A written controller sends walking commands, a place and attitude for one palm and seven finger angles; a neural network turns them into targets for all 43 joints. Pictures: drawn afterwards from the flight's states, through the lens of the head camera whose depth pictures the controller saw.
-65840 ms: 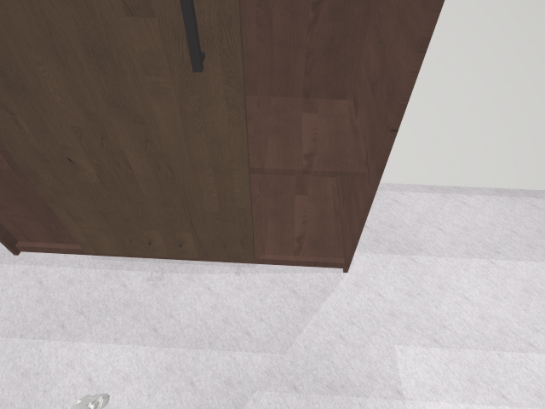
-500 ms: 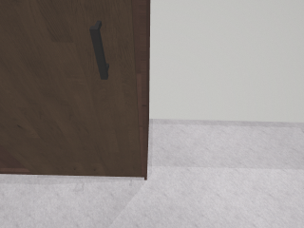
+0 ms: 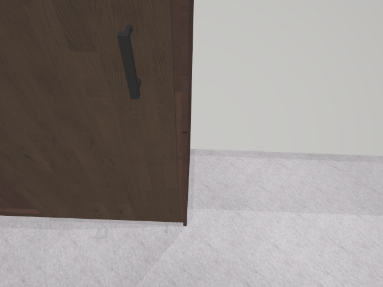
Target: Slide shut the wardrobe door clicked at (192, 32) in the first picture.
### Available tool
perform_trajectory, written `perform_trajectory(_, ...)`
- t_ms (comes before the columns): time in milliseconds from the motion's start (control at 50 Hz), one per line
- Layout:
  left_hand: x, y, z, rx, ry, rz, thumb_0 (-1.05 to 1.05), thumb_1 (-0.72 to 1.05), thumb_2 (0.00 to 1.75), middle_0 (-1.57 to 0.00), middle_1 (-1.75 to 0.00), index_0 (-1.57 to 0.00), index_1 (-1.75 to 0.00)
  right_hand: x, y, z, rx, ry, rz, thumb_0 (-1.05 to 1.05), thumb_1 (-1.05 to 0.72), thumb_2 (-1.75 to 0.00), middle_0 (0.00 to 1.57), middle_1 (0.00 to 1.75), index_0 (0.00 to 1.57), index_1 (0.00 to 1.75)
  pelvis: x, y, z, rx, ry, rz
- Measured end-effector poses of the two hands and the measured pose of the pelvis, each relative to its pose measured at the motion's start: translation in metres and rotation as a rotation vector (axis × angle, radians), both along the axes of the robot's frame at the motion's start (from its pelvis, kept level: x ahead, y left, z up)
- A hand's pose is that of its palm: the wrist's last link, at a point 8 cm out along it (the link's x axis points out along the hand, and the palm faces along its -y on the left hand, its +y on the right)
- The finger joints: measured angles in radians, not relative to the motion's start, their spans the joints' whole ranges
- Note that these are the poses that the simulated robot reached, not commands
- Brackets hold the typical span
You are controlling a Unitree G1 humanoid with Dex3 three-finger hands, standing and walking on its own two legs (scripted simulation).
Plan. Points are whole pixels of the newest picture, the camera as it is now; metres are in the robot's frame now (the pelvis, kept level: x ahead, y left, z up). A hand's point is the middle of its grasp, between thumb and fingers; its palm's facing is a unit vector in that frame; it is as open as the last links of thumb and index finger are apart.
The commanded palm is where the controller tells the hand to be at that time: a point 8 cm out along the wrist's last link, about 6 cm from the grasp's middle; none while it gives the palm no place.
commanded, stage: look again from close up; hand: left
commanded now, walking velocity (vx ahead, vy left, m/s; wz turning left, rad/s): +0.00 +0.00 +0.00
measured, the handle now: (132, 63) +0.52 +0.18 +0.21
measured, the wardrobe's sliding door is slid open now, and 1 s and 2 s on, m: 0.02 0.02 0.02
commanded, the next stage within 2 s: none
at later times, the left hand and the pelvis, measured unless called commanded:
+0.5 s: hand out of the picture -0.04 +0.16 -0.18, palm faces +0.06 -0.98 -0.17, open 7.4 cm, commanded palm none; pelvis +0.00 +0.00 +0.00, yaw +0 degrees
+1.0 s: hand out of the picture -0.06 +0.16 -0.17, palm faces +0.07 -0.98 -0.16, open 7.4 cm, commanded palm none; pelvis -0.02 +0.00 +0.00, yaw +1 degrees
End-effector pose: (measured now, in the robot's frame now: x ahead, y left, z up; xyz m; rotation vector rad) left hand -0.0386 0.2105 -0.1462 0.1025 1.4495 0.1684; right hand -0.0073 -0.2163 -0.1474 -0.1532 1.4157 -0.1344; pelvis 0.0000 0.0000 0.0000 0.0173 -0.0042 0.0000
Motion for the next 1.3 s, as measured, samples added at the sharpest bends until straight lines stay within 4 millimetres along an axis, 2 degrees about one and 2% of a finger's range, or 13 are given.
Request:
perform_trajectory(500,-0.007,0.002,0.000,-0.001,-0.005,0.010,0.00,0.91,0.90,-0.20,-0.30,-0.20,-0.30,-0.007,0.005,0.001,0.003,-0.003,0.001,0.01,-0.92,-0.90,0.20,0.30,0.20,0.30,-0.005,0.003,0.001,-0.001,-0.010,0.004)
perform_trajectory(980,-0.028,-0.001,0.001,-0.008,0.018,0.025,0.00,0.91,0.90,-0.20,-0.30,-0.20,-0.30,-0.023,0.010,0.000,0.016,0.013,-0.001,0.01,-0.91,-0.90,0.20,0.30,0.20,0.30,-0.016,0.004,0.002,-0.005,-0.014,0.010)
perform_trajectory(1300,-0.031,-0.005,0.000,-0.011,0.012,0.032,0.00,0.91,0.90,-0.20,-0.30,-0.20,-0.30,-0.025,0.008,0.000,0.016,0.015,0.004,0.01,-0.91,-0.90,0.20,0.30,0.20,0.30,-0.019,0.001,0.001,-0.006,-0.015,0.016)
